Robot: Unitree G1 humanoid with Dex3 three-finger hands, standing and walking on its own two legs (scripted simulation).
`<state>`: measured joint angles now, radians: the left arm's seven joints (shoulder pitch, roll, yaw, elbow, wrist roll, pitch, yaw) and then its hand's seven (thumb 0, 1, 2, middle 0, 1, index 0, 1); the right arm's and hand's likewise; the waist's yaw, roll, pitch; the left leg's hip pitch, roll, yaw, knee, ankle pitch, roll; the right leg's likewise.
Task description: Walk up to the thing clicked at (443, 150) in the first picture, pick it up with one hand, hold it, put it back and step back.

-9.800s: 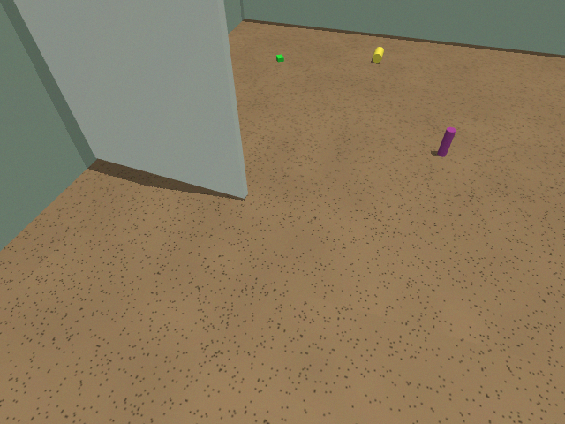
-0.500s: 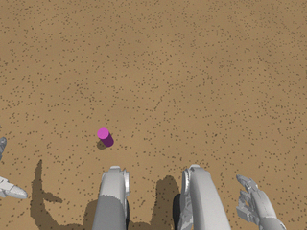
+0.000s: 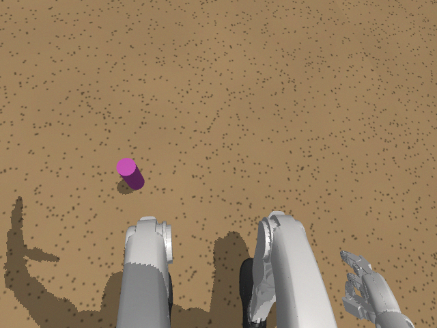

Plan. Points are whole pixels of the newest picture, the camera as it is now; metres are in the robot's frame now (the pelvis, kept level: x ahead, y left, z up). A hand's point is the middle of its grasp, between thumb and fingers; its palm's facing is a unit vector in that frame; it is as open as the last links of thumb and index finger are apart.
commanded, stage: go down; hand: left
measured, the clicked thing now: (131, 175) +0.46 +0.22 -0.36
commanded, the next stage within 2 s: approach in 1.32 s
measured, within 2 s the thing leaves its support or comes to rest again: neither
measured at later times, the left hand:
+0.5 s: hand out of the picture +0.36 +0.40 -0.05, palm faces +0.19 -0.97 -0.14, open 17.3 cm
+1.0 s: hand out of the picture +0.37 +0.41 -0.06, palm faces +0.18 -0.98 -0.12, open 17.4 cm
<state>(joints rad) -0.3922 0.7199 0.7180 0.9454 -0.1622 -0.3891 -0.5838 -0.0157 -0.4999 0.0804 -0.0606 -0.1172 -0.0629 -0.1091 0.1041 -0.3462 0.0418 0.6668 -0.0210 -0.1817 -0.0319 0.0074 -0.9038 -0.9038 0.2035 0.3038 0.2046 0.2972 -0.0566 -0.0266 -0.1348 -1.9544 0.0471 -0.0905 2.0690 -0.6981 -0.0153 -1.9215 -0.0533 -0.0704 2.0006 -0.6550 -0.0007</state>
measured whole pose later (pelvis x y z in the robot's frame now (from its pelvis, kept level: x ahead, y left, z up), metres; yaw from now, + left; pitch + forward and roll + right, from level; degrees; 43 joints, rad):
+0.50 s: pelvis -0.01 +0.00 -0.05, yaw -1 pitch +32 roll -6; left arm -0.50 0.80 0.78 1.00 -0.17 -0.38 -0.67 -0.02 -0.50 0.09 -0.04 -0.08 -0.04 -0.09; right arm 0.08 -0.36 0.08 0.67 -0.04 -0.19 -0.02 0.01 -0.92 -0.91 0.20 0.30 0.21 0.30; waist -0.06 -0.03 -0.10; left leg -2.09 0.04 -0.11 2.22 -0.70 -0.01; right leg -2.04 -0.06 -0.07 2.14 -0.65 0.00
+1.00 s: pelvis -0.01 +0.01 -0.07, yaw -1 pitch +31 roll -7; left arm -0.53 0.86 0.81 1.02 -0.18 -0.39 -0.70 -0.02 -0.52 0.09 -0.04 -0.08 -0.03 -0.08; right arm 0.10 -0.37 0.09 0.67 -0.04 -0.18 -0.01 0.01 -0.92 -0.91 0.20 0.30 0.21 0.30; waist -0.08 -0.04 -0.08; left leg -2.14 0.03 -0.11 2.28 -0.70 0.00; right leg -2.09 -0.06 -0.07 2.19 -0.65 0.01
